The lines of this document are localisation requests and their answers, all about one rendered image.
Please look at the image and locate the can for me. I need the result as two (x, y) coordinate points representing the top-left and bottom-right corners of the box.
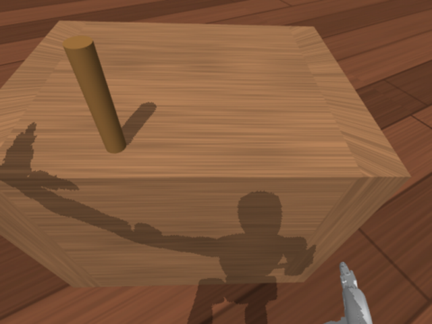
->
(62, 36), (126, 153)

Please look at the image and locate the right robot hand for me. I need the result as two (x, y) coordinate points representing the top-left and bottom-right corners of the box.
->
(324, 262), (373, 324)

